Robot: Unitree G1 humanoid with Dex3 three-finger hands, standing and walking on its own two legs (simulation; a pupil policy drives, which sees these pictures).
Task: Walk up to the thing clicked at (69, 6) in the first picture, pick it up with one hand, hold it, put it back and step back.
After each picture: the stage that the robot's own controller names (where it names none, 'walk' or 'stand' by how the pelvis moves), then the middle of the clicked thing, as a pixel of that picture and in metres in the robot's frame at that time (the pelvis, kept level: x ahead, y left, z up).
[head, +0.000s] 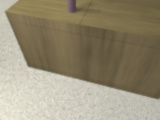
stand; (71, 3) +1.08 +0.11 -0.06
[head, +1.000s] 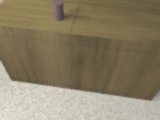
walk; (58, 10) +0.96 +0.15 -0.05
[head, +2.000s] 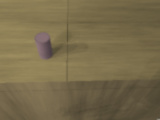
stand; (44, 46) +0.57 +0.18 -0.05
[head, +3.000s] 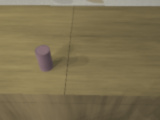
stand; (44, 58) +0.53 +0.21 -0.04
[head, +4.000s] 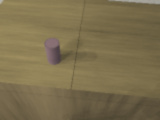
stand; (53, 51) +0.55 +0.17 -0.05
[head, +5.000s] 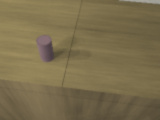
stand; (45, 49) +0.56 +0.19 -0.04
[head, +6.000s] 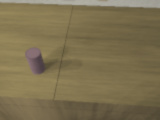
stand; (35, 61) +0.51 +0.24 -0.05
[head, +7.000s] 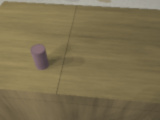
stand; (40, 57) +0.55 +0.23 -0.06
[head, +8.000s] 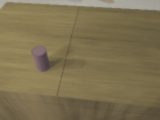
stand; (41, 59) +0.54 +0.22 -0.06
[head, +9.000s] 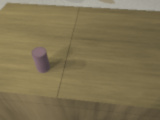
stand; (41, 60) +0.53 +0.22 -0.06
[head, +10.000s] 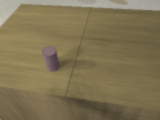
rise first; (51, 59) +0.54 +0.21 -0.06
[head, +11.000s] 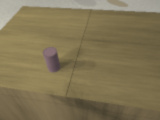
go down; (52, 60) +0.54 +0.20 -0.06
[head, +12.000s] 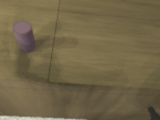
go down; (25, 37) +0.55 +0.19 -0.02
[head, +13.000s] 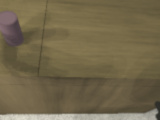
go down; (11, 29) +0.56 +0.21 +0.01
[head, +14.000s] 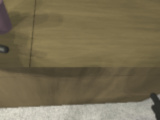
close in; out of the picture +0.56 +0.21 +0.05
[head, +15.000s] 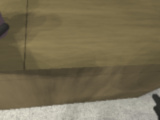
close; out of the picture +0.54 +0.20 +0.05
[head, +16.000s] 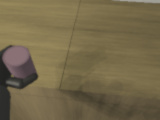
lift; (22, 66) +0.34 +0.20 +0.13
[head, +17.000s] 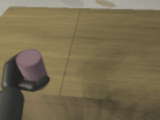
hold; (34, 70) +0.33 +0.16 +0.14
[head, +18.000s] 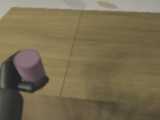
hold; (32, 71) +0.32 +0.17 +0.15
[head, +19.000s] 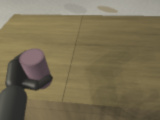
crouch; (37, 69) +0.33 +0.15 +0.15
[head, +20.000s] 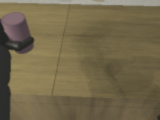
crouch; (19, 34) +0.45 +0.19 +0.18
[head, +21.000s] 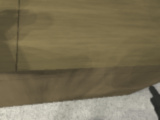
lower; out of the picture +0.54 +0.22 +0.04
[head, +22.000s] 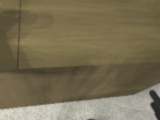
lower; out of the picture +0.54 +0.22 +0.06
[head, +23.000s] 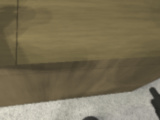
lower; out of the picture +0.55 +0.22 +0.06
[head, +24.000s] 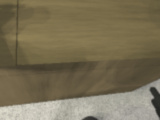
lower; out of the picture +0.55 +0.22 +0.06
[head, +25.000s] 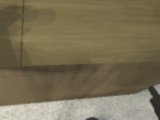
loosen; out of the picture +0.55 +0.22 +0.06
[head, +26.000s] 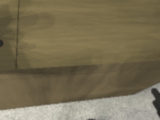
withdraw; out of the picture +0.54 +0.21 +0.05
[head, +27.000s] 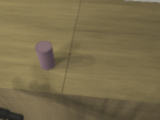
sink last; (45, 56) +0.50 +0.18 +0.00
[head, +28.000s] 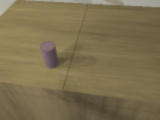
stand; (49, 55) +0.53 +0.20 -0.01
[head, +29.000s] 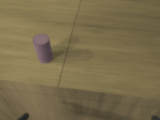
stand; (43, 49) +0.52 +0.19 +0.01
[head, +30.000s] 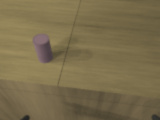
stand; (43, 49) +0.53 +0.19 +0.01
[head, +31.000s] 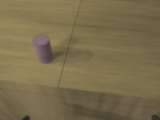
stand; (43, 49) +0.52 +0.19 +0.01
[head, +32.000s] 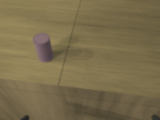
stand; (43, 48) +0.53 +0.19 +0.01
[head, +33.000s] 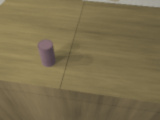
stand; (47, 53) +0.53 +0.19 -0.03
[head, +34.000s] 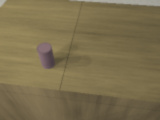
walk; (46, 56) +0.54 +0.20 -0.06
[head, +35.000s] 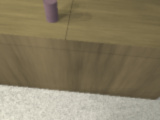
walk; (51, 10) +0.74 +0.19 -0.03
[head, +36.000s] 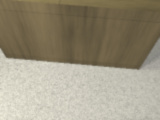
walk; out of the picture +1.09 +0.28 -0.04
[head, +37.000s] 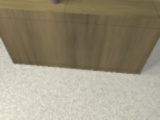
stand; out of the picture +1.17 +0.24 -0.06
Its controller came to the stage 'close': yes
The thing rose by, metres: 0.22
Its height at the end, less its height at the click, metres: +0.00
